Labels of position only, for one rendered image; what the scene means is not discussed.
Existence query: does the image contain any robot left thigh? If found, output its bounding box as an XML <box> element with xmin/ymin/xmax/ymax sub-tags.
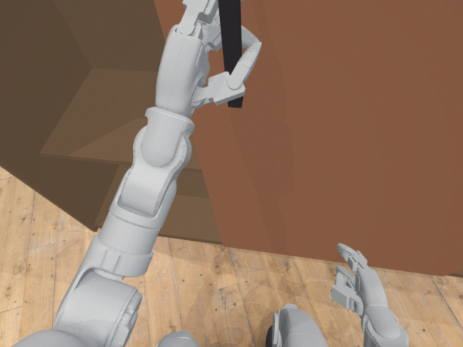
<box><xmin>156</xmin><ymin>330</ymin><xmax>199</xmax><ymax>347</ymax></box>

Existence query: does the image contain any robot left upper arm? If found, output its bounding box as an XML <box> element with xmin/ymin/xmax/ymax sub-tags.
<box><xmin>12</xmin><ymin>271</ymin><xmax>143</xmax><ymax>347</ymax></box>

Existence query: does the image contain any handle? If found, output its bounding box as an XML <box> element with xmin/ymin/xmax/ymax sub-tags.
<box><xmin>218</xmin><ymin>0</ymin><xmax>243</xmax><ymax>108</ymax></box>

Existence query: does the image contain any left robot hand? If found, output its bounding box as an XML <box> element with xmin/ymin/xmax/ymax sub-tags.
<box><xmin>155</xmin><ymin>0</ymin><xmax>262</xmax><ymax>119</ymax></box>

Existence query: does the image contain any robot right forearm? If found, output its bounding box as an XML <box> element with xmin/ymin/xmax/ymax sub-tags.
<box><xmin>361</xmin><ymin>306</ymin><xmax>409</xmax><ymax>347</ymax></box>

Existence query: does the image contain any robot left forearm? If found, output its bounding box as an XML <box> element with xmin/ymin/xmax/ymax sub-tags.
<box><xmin>54</xmin><ymin>107</ymin><xmax>195</xmax><ymax>327</ymax></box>

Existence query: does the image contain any wardrobe door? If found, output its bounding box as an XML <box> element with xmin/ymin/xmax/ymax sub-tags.
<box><xmin>154</xmin><ymin>0</ymin><xmax>463</xmax><ymax>276</ymax></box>

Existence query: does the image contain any robot right thigh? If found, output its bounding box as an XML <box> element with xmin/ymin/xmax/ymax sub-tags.
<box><xmin>272</xmin><ymin>308</ymin><xmax>328</xmax><ymax>347</ymax></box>

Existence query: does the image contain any robot thigh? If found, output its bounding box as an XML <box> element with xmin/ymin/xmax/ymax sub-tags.
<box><xmin>272</xmin><ymin>308</ymin><xmax>328</xmax><ymax>347</ymax></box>
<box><xmin>156</xmin><ymin>330</ymin><xmax>199</xmax><ymax>347</ymax></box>

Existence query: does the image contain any right robot hand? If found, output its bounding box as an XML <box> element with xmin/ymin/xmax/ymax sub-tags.
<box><xmin>331</xmin><ymin>243</ymin><xmax>388</xmax><ymax>319</ymax></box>

